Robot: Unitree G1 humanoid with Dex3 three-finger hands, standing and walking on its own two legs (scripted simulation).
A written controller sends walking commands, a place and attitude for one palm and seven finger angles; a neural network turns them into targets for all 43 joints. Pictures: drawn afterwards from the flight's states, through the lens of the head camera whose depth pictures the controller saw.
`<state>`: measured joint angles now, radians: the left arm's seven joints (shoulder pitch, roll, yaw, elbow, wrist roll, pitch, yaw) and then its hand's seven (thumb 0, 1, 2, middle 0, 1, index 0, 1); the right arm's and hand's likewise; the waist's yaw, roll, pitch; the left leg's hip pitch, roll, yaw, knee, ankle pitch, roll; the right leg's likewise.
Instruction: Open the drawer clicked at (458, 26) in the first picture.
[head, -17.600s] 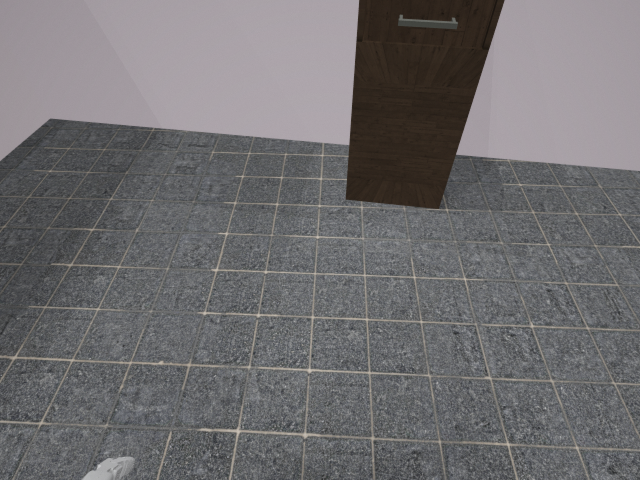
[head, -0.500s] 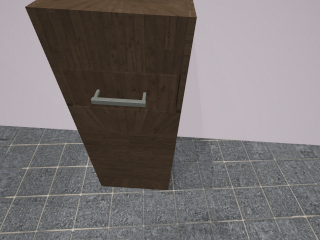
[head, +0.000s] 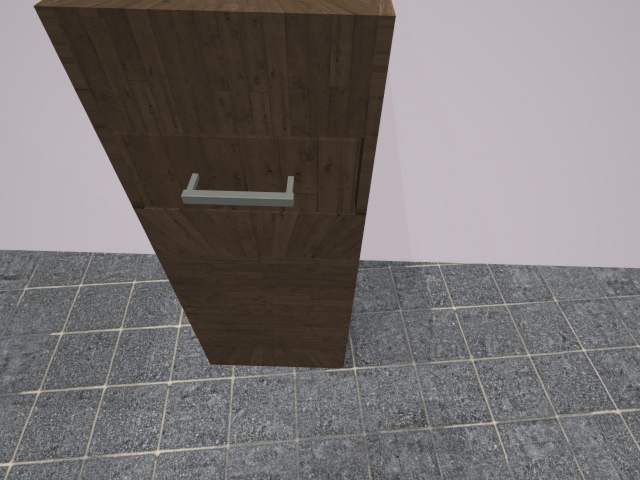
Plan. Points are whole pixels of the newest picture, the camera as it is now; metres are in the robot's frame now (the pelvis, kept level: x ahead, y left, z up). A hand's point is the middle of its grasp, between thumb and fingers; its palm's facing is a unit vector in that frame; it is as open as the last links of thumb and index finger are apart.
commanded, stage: come to a stop and stand still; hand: left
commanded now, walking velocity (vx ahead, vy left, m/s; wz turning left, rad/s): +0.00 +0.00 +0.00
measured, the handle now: (240, 189) +0.54 +0.17 +0.04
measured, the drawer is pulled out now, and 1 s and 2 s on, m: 0.00 0.00 0.00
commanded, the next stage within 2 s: look again from close up in 0.38 s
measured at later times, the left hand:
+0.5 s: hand out of the picture +0.01 +0.17 -0.17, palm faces -0.03 -0.98 -0.19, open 7.4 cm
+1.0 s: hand out of the picture +0.03 +0.15 -0.17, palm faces -0.02 -0.98 -0.18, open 7.4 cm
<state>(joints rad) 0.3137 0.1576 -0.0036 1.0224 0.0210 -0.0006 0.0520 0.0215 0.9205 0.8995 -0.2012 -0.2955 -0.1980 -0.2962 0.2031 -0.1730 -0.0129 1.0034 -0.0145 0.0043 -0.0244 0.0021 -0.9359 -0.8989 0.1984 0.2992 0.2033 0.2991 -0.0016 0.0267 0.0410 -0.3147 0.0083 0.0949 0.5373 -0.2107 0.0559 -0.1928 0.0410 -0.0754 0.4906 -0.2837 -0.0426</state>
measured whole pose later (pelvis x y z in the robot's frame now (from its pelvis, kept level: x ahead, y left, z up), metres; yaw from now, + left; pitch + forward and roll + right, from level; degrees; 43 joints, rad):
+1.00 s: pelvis +0.03 -0.02 +0.01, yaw -1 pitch +0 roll +1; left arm 0.31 0.15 -0.03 1.11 0.01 -0.02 0.03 0.01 0.91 0.90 -0.20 -0.30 -0.20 -0.30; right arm 0.25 -0.16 0.02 1.13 -0.02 -0.03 -0.02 0.01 -0.92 -0.90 0.20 0.30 0.20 0.30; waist 0.00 -0.01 0.01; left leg -0.22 0.00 0.12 0.41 -0.20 0.04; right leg -0.13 0.04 -0.05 0.43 -0.30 -0.06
